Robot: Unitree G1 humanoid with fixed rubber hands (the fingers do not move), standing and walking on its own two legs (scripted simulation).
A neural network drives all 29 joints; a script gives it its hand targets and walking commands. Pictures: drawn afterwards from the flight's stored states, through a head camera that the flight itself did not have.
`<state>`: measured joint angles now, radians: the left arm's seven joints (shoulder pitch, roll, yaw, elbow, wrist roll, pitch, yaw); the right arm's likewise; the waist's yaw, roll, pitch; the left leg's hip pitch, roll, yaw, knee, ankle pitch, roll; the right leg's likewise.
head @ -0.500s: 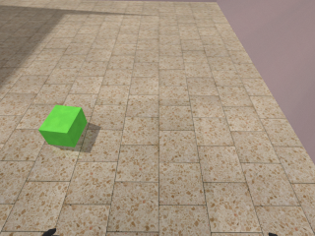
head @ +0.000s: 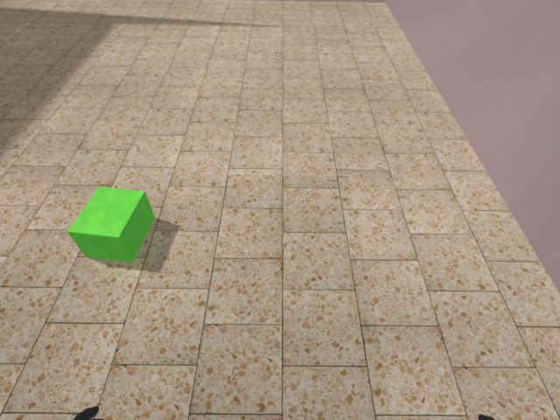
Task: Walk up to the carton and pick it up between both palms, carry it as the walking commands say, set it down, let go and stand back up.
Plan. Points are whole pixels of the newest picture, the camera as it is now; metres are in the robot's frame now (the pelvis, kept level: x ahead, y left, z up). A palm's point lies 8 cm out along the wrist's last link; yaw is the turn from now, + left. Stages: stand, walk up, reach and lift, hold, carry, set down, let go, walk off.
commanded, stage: walk up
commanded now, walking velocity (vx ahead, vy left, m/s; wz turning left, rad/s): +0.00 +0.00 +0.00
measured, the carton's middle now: (115, 223) +1.01 +0.75 -0.69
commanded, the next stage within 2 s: none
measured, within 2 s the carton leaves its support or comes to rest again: neither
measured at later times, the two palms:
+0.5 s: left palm out of the picture +0.01 +0.43 -0.15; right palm (353, 391) +0.21 -0.11 -0.13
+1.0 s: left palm (26, 293) +0.37 +0.51 -0.13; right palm (303, 302) +0.38 -0.03 -0.16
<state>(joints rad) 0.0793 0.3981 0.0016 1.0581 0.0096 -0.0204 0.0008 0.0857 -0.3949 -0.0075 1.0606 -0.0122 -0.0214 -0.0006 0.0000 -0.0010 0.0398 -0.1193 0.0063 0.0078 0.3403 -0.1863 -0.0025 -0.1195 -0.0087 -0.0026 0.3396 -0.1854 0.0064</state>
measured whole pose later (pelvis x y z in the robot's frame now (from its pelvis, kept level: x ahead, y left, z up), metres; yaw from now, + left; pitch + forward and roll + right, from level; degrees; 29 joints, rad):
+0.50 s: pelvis +0.05 +0.13 -0.02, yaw +14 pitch +1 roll -1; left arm 0.26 0.36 0.08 0.96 0.06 -0.01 -0.02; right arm 0.19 -0.27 -0.04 0.91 -0.02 -0.01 0.05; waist 0.03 -0.04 0.03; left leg -0.35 0.04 0.08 0.66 -0.33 0.02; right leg -0.34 -0.18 -0.03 1.04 -0.47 0.04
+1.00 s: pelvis +0.33 +0.22 -0.03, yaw +27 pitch +2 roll -2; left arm 0.07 0.24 0.04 0.85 0.03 -0.07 -0.01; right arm 0.43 -0.23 -0.04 1.01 0.00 -0.05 -0.01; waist -0.09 0.04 0.04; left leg -0.22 0.00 -0.09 1.11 -0.46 0.04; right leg -0.45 -0.04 -0.16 0.63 -0.20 -0.03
